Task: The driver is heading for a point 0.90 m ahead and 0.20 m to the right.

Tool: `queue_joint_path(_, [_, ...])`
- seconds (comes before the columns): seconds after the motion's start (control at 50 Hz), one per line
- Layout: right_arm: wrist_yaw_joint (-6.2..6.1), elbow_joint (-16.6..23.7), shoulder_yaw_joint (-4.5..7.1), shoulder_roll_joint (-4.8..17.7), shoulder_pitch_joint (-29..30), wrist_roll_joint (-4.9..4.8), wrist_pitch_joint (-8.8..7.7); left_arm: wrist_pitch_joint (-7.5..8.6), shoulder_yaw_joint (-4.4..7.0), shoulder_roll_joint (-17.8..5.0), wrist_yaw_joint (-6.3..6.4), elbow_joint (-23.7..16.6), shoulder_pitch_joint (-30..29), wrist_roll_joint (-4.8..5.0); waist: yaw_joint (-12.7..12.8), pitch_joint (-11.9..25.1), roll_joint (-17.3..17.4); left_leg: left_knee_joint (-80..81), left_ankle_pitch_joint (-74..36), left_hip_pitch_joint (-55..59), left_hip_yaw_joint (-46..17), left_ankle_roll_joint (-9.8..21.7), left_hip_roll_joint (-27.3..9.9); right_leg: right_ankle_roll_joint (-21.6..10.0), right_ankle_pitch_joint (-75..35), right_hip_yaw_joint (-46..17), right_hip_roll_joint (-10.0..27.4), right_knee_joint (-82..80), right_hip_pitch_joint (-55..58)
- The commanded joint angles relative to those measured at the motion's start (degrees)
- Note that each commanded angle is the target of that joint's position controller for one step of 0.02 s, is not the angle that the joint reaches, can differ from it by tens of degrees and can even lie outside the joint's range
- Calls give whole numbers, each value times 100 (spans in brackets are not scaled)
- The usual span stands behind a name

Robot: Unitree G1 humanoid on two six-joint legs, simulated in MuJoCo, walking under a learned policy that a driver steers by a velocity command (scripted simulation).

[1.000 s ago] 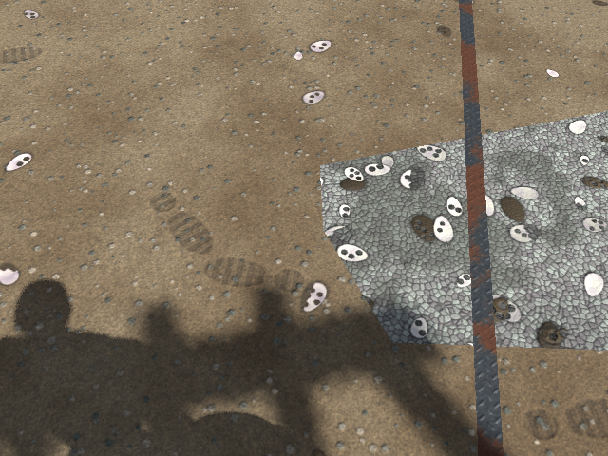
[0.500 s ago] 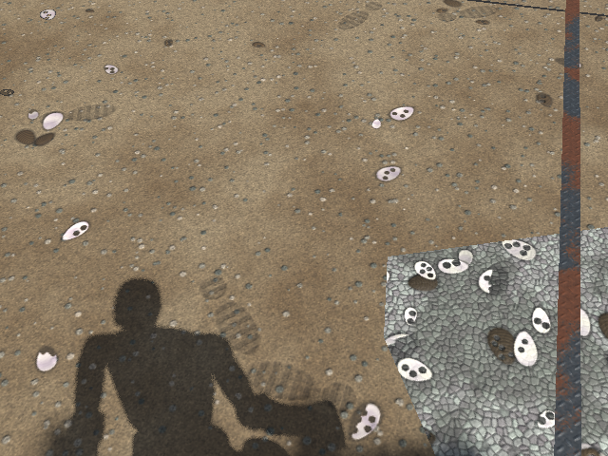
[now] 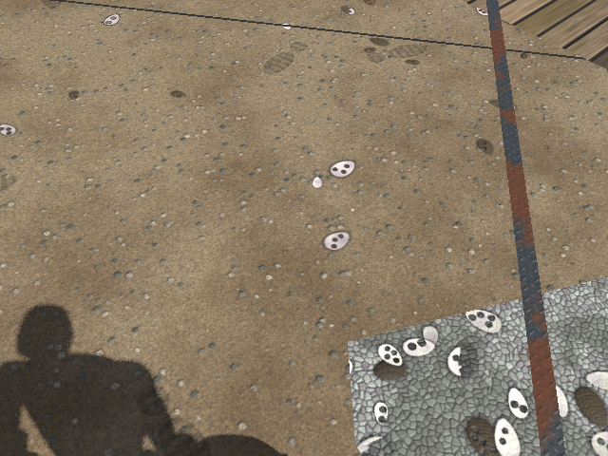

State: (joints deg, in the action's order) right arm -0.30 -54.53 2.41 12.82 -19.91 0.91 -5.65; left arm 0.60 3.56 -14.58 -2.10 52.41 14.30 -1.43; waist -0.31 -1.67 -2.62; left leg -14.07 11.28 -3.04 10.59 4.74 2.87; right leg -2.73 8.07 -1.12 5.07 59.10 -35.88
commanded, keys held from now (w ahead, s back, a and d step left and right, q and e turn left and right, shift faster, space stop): w+e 0.50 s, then w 0.50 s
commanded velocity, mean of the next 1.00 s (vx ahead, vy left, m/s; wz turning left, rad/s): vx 0.50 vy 0.00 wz -0.38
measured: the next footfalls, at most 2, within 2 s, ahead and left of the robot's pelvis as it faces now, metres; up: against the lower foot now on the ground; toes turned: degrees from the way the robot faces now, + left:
right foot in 0.28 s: +0.28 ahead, -0.10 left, +0.00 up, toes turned -14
left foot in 0.80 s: +0.63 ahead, -0.04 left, +0.00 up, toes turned -21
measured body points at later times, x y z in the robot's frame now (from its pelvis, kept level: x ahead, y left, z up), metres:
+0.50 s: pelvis +0.26 -0.06 -0.01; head +0.29 -0.08 +0.44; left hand +0.38 +0.20 -0.13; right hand +0.32 -0.34 -0.12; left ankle +0.35 +0.10 -0.67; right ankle +0.24 -0.09 -0.75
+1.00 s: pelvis +0.55 -0.09 +0.00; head +0.57 -0.09 +0.45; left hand +0.72 +0.12 -0.14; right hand +0.50 -0.36 -0.13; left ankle +0.60 -0.03 -0.75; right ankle +0.48 -0.20 -0.67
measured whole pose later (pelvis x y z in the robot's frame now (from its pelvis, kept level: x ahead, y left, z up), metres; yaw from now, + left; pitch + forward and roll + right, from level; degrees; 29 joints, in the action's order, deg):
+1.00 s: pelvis +0.55 -0.09 +0.00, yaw -24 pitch +0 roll +1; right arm 0.7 -50.1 2.4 14.0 -17.2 0.9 -4.2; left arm 2.5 2.4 -15.7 -1.4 49.7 15.6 -2.1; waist 0.0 -2.1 -2.6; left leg -20.5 9.6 -10.9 3.9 4.3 3.3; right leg -3.6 16.8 -2.2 0.8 62.3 -27.3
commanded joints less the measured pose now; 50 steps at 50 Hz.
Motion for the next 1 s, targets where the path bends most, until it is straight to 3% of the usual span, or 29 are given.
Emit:
queue_joint_path(0.02, [-33,213,87,547,-34,-7,-98,22,-3,-92,-52,-407,-341,3,39,-346,588,773,-1625,-173,-497,275,-1513,66,-624,98,59,-528,-388])
queue_joint_path(0.1, [-97,60,90,627,-365,-6,-74,41,-106,29,-111,-711,-1104,-27,-162,-446,603,621,-2430,239,-60,189,-1578,-39,-946,588,-77,-1699,-179])
queue_joint_path(0.16, [-150,-63,104,710,-582,22,0,56,-117,-17,-132,-882,-1359,-48,-192,-437,627,218,-3483,827,173,140,-1734,-284,-527,867,-269,-2175,-18])
queue_joint_path(0.22, [-211,-48,164,951,-434,53,100,42,-31,-191,-75,-789,-819,-66,138,-18,881,-998,-5828,1158,407,104,-1826,-670,399,1149,-786,-2283,830])
queue_joint_path(0.24, [-206,-18,191,1036,-383,62,159,64,35,-300,-49,-666,-351,-65,340,271,893,-1819,-5998,1105,419,132,-1849,-828,658,1144,-963,-2420,1363])
queue_joint_path(0.26, [-181,37,208,1084,-316,41,208,116,136,-463,-4,-445,378,-98,679,669,746,-3007,-5365,670,467,70,-1796,-1012,566,1008,-1090,-2890,2366])
queue_joint_path(0.28, [-145,214,180,967,-241,16,197,135,317,-955,82,-268,1157,-173,1032,1174,203,-4759,-3415,-559,497,-104,-1595,-1354,983,-231,-242,-3276,3742])
queue_joint_path(0.3, [-15,661,104,416,-310,-54,128,65,475,-1568,123,-434,802,-65,525,1539,-1271,-7014,1878,-3296,65,-499,-128,-2328,621,-3605,1405,-3876,5427])
queue_joint_path(0.32, [21,832,153,852,369,18,41,-16,466,-1516,147,-447,938,69,801,1472,-127,-7233,1620,-4013,-1154,-449,-257,-2395,324,-3816,1451,-4296,5297])
queue_joint_path(0.34, [45,943,109,727,624,-46,-42,-13,394,-1249,202,-403,618,91,601,751,107,-6857,1095,-4209,-1293,-400,-612,-2175,63,-3008,1366,-4367,4674])
queue_joint_path(0.36, [29,877,111,739,494,-65,-80,18,308,-900,210,-381,384,105,295,218,521,-6168,807,-3845,-1252,-408,-826,-1862,-588,-2447,1102,-4500,3795])
queue_joint_path(0.38, [17,877,122,725,504,26,-5,72,251,-737,233,-392,171,119,75,31,584,-5713,772,-3485,-1286,-472,-954,-1636,-1068,-1989,760,-4545,3277])
queue_joint_path(0.4, [27,832,104,672,334,136,118,127,210,-650,248,-437,24,133,-79,51,504,-5475,732,-3107,-1270,-554,-977,-1544,-1407,-1642,525,-4601,2943])
queue_joint_path(0.42, [50,837,104,631,263,186,228,193,193,-655,235,-444,44,149,-141,118,428,-5274,732,-2942,-1239,-620,-969,-1519,-1656,-1490,406,-4620,2806])
queue_joint_path(0.48, [100,1037,78,537,607,190,379,294,247,-906,196,-397,328,153,-110,66,241,-4603,335,-3075,-1062,-786,-945,-1453,-1844,-1285,165,-4728,2588])
queue_joint_path(0.58, [151,1383,22,507,1641,137,374,301,208,-827,182,-295,907,145,326,-53,-53,-3136,-866,-3426,-946,-773,-869,-1061,-1992,-1158,25,-4741,3090])
queue_joint_path(0.68, [204,1637,-31,541,2337,86,285,322,153,-848,254,-162,1323,65,612,-133,-100,-2207,-1098,-3416,-853,-503,-642,-952,-2446,-1244,281,-4538,3892])
queue_joint_path(0.74, [185,1588,22,710,1926,74,223,350,157,-991,310,-173,1082,29,283,-122,-199,-1707,-567,-2594,-866,-207,-425,-755,-3295,-1235,455,-4176,3979])
queue_joint_path(0.76, [143,1440,77,820,1453,66,201,366,165,-1055,313,-175,983,19,69,74,-229,-1610,-296,-1960,-804,-105,-234,-670,-4048,-1163,409,-3726,3946])
queue_joint_path(0.78, [82,1178,137,913,646,65,157,371,160,-1073,290,-163,893,14,-320,469,-55,-1258,-371,-1015,-723,21,-99,-573,-4337,-950,186,-2791,3833])
queue_joint_path(0.8, [1,992,218,1160,-245,157,102,400,104,-918,265,-235,890,43,-693,1056,228,-1169,-174,341,-1382,252,-759,-481,-3270,-769,-67,-1488,3045])
queue_joint_path(0.82, [-33,962,384,1838,-823,285,105,416,-12,-365,227,-370,1533,249,-534,1883,1442,-919,423,1945,-3936,960,-2389,-197,-313,-268,-968,652,1338])
queue_joint_path(0.84, [43,866,367,1616,-571,114,201,403,36,-665,234,-282,1578,125,-386,1800,1494,-118,708,1738,-5422,1222,-2699,-237,2092,-478,-1241,1378,457])
queue_joint_path(0.86, [72,979,270,1189,52,22,231,362,62,-770,233,-313,1149,22,-175,755,809,-65,1281,843,-4578,1131,-2490,-267,1665,-599,-822,1580,144])
queue_joint_path(0.88, [102,1026,177,825,432,14,212,370,28,-704,181,-388,752,-4,-135,286,397,103,1076,140,-3810,992,-2193,-261,1267,-559,-592,1264,188])
queue_joint_path(0.9, [96,977,125,690,543,39,185,343,12,-605,142,-434,610,-1,-20,36,484,268,635,-269,-3215,807,-1895,-248,1107,-478,-416,924,312])
queue_joint_path(0.94, [78,802,81,614,444,16,102,225,-29,-488,75,-376,740,-92,151,-1,745,444,-250,-673,-2519,654,-1560,-129,937,-334,-282,580,689])
queue_joint_path(1.0, [108,589,125,765,120,-47,-4,161,-71,-402,23,-463,469,-96,178,-24,705,654,-966,-589,-2091,772,-1490,24,582,-100,-124,238,361])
